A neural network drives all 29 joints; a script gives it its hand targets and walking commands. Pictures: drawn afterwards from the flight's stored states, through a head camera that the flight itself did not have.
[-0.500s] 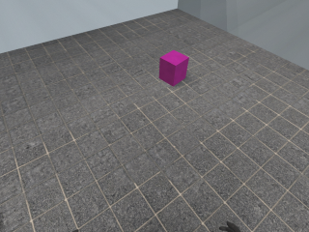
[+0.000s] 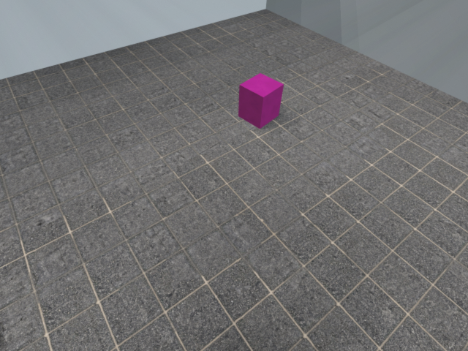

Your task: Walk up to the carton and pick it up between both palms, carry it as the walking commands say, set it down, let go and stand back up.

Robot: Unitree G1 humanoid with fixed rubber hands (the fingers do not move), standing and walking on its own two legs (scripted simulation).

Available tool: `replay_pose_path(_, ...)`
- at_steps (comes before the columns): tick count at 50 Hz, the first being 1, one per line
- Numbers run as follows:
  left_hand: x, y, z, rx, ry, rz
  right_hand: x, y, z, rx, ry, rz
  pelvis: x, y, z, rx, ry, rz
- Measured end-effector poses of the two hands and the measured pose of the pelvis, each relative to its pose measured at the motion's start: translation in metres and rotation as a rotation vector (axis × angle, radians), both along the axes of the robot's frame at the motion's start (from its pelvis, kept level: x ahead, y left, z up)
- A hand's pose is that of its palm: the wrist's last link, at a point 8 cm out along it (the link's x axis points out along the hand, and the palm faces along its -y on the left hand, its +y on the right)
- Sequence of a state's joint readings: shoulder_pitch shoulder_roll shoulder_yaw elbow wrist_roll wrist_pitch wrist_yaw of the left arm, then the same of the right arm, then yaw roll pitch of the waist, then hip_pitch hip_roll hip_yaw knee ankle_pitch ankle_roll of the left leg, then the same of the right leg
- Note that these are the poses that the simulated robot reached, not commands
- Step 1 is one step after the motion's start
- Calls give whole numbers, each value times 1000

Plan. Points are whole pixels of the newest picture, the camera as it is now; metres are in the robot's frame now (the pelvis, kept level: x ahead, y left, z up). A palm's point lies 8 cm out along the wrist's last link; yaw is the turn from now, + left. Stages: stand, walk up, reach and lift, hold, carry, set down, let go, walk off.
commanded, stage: stand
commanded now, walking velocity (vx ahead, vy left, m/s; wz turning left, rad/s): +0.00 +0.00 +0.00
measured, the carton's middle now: (260, 100) +1.69 -0.23 -0.64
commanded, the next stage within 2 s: walk up in 0.36 s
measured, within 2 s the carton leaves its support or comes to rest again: neither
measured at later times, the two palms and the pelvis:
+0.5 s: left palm out of the picture +0.00 +0.23 -0.13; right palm out of the picture -0.01 -0.22 -0.14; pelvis -0.01 +0.00 +0.01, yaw +0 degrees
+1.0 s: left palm out of the picture +0.11 +0.16 -0.12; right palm out of the picture +0.05 -0.38 -0.15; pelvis +0.07 -0.11 -0.02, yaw -5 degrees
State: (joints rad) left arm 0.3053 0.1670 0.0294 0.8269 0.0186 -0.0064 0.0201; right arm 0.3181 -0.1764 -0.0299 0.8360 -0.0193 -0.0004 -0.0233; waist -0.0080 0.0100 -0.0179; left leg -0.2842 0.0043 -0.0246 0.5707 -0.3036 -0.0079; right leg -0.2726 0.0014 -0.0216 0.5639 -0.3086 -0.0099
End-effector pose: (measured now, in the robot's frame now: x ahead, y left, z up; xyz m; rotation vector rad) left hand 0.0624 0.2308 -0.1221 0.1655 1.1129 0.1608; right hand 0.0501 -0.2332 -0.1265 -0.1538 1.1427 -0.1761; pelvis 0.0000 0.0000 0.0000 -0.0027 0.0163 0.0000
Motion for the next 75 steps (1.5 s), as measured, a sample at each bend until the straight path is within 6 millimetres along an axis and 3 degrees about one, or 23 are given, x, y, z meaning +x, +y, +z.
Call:
replay_pose_path(8, -19, 1, -4, -1, 50, 20, -14, -4, 0, -6, 39, -15, -1, -1, 2, -2, -14, 0)
replay_pose_path(18, -48, -3, -6, -14, 143, 40, -40, 9, -5, 24, 118, -26, -8, 1, 6, -1, -16, -5)
replay_pose_path(32, -67, -5, -10, -24, 198, 19, -62, 9, -7, 30, 155, -36, -6, -1, 7, 12, -22, -33)
replay_pose_path(35, -55, 1, -4, 2, 190, -50, -65, -5, -5, 13, 113, -73, 0, -7, 7, 16, -17, -63)
replay_pose_path(39, -6, -1, 18, 44, 88, -130, -73, -37, 4, -22, 115, -116, 10, -26, 15, -13, -26, -77)
replay_pose_path(42, 35, -15, 30, 71, 9, -170, -76, -65, 6, -29, 138, -142, 22, -47, 17, -21, -42, -93)
replay_pose_path(45, 64, -37, 31, 94, -54, -177, -67, -98, -4, -26, 162, -148, 40, -74, 8, -8, -56, -106)
replay_pose_path(47, 68, -50, 17, 120, -77, -151, -49, -122, -20, -25, 171, -108, 51, -94, -11, 20, -54, -95)
replay_pose_path(50, 43, -71, 2, 112, -6, -61, 4, -144, -26, -25, 122, -13, 66, -110, -18, -1, -81, -87)
replay_pose_path(53, 18, -89, 8, 93, 89, -6, 79, -151, -8, -9, -28, 46, 87, -119, -5, 1, -88, -95)
replay_pose_path(56, 10, -100, 20, 87, 154, 3, 146, -151, 17, 7, -165, 86, 112, -127, 8, 25, -78, -113)
replay_pose_path(60, 18, -113, 29, 72, 233, 2, 208, -150, 33, 27, -240, 96, 147, -133, 16, 41, -62, -138)
replay_pose_path(66, 62, -125, 27, 40, 327, 9, 264, -142, 19, 57, -176, 69, 217, -134, 12, 35, -33, -133)
replay_pose_path(70, 104, -125, 14, 28, 386, 9, 323, -131, 5, 57, -150, 76, 274, -130, -2, 27, -16, -141)
replay_pose_path(73, 143, -120, -4, 20, 442, -14, 373, -126, -8, 30, -185, 60, 319, -124, -21, 40, -4, -151)
replay_pose_path(75, 185, -118, -9, 18, 429, -41, 391, -128, -11, 6, -188, 37, 338, -122, -23, 41, -6, -151)
